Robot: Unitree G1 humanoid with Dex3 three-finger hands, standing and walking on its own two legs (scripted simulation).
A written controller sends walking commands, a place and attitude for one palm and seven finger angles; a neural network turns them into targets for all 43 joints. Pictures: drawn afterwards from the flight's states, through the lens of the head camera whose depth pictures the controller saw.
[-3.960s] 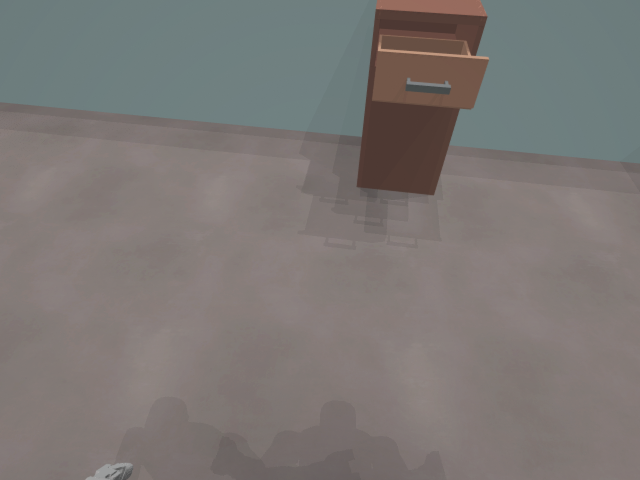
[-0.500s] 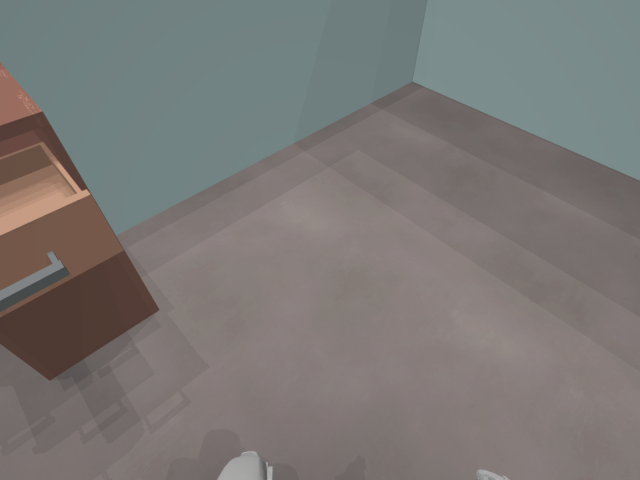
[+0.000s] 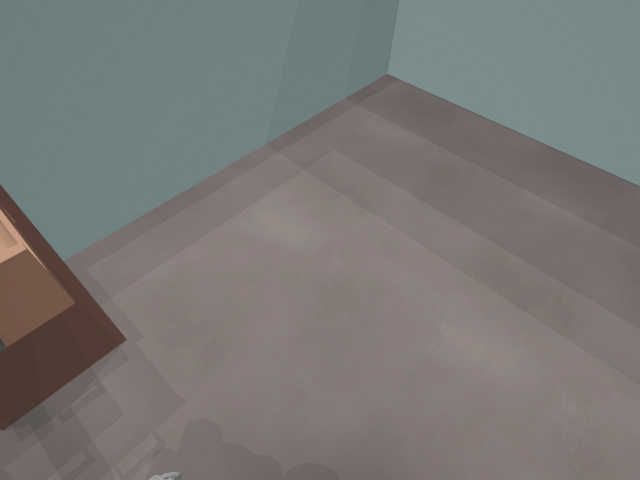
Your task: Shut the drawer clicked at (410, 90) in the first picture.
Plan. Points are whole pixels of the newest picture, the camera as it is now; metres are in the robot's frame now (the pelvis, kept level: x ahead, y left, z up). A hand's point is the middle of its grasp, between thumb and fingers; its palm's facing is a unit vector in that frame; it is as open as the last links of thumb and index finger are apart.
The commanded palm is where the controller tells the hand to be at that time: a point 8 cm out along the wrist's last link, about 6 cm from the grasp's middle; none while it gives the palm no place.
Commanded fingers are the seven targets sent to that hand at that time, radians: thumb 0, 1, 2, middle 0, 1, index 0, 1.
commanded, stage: turn to face it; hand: left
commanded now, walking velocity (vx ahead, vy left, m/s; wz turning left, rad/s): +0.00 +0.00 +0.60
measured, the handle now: out of the picture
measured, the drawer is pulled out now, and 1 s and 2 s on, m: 0.29 0.29 0.29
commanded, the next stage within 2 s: take the last steps up to it in 1.16 s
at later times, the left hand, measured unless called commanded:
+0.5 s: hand out of the picture -0.02 +0.20 -0.18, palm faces +0.36 -0.90 -0.25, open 7.4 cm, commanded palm none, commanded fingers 0.00 0.90 0.90 -0.20 -0.30 -0.20 -0.30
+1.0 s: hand out of the picture +0.00 +0.22 -0.15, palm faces +0.55 -0.78 -0.28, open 7.4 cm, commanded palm none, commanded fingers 0.00 0.90 0.90 -0.20 -0.30 -0.20 -0.30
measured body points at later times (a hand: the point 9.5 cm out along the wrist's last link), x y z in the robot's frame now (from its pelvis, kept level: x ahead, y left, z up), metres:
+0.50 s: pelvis +0.01 -0.01 -0.01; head +0.04 +0.01 +0.44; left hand -0.04 +0.25 -0.16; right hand +0.20 -0.23 -0.14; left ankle -0.02 +0.10 -0.72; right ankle +0.01 -0.12 -0.74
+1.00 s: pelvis +0.01 -0.03 -0.01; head +0.05 -0.02 +0.44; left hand -0.03 +0.26 -0.13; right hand +0.20 -0.20 -0.16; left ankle -0.01 +0.10 -0.74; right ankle +0.08 -0.13 -0.74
